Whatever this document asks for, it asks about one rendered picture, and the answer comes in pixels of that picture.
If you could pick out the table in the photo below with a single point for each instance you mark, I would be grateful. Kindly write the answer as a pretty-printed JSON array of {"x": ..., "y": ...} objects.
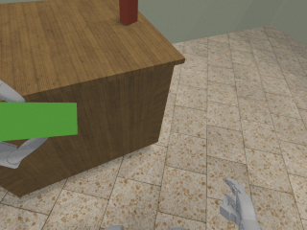
[{"x": 78, "y": 51}]

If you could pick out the left robot hand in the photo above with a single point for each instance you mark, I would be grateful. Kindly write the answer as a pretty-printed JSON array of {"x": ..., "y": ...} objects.
[{"x": 11, "y": 155}]

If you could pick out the right robot hand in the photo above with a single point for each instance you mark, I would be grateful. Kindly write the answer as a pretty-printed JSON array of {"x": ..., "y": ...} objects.
[{"x": 241, "y": 205}]

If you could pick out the right robot forearm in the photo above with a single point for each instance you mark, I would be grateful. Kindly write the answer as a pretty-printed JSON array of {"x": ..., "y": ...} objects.
[{"x": 249, "y": 224}]

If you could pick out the sponge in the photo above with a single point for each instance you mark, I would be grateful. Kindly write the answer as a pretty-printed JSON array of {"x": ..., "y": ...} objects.
[{"x": 24, "y": 120}]

